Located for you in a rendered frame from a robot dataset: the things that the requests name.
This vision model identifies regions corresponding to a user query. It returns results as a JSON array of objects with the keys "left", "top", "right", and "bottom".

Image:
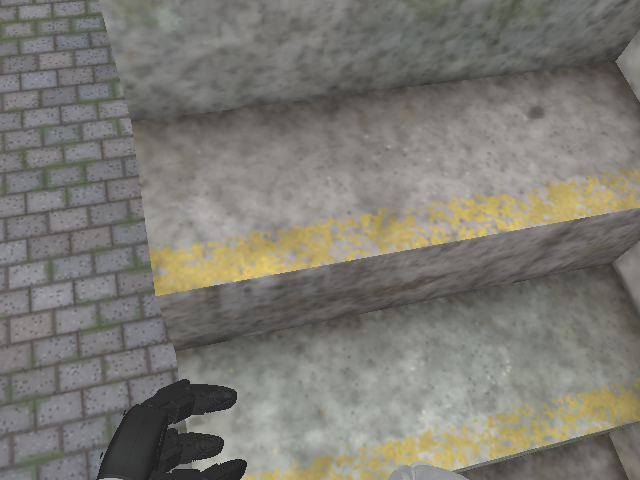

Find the left robot hand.
[{"left": 96, "top": 379, "right": 247, "bottom": 480}]

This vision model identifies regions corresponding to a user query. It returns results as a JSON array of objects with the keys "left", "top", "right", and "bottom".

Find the robot right shin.
[{"left": 410, "top": 461, "right": 433, "bottom": 468}]

